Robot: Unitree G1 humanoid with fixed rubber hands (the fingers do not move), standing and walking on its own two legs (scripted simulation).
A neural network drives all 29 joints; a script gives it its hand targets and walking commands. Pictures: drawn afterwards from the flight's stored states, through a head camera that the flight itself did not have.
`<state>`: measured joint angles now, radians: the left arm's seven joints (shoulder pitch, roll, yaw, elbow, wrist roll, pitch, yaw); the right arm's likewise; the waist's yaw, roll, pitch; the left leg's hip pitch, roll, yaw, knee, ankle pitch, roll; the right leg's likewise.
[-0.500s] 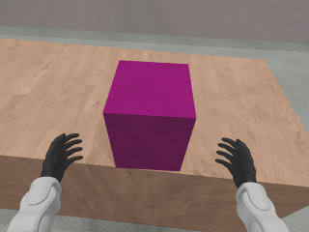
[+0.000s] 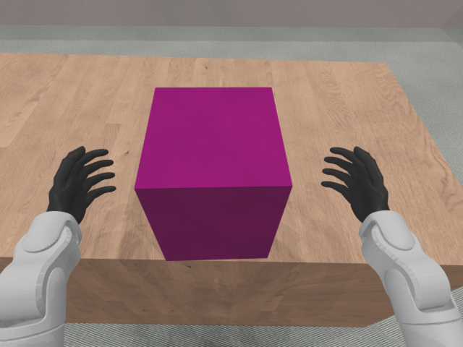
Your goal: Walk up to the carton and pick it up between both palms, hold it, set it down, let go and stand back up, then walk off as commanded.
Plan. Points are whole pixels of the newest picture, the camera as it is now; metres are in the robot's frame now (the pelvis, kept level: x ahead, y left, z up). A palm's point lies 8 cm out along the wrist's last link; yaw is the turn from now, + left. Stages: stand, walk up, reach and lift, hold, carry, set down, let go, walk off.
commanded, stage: reach and lift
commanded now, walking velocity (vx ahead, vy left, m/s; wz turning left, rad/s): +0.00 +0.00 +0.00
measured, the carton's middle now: (215, 179) +0.38 +0.05 +0.05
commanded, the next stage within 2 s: none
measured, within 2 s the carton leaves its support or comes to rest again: neither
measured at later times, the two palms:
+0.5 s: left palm (58, 141) +0.33 +0.25 +0.20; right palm (374, 151) +0.35 -0.18 +0.18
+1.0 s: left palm (75, 118) +0.38 +0.25 +0.20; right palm (350, 112) +0.41 -0.15 +0.20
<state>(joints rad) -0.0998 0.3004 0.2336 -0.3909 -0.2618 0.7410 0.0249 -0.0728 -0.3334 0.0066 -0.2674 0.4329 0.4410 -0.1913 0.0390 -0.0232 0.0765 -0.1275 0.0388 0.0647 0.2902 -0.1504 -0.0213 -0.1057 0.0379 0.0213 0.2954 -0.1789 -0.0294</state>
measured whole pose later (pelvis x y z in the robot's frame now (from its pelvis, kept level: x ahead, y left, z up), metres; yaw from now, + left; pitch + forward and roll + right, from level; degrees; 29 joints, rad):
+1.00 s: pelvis -0.01 +0.00 +0.00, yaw +1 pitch +4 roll -1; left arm -0.80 0.39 0.11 0.37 -0.21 0.75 0.07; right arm -0.86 -0.35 0.04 0.61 0.47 0.47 -0.12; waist 0.00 -0.03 -0.07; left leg -0.27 0.05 0.03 0.36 -0.15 -0.02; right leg -0.20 0.04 -0.01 0.28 -0.15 -0.02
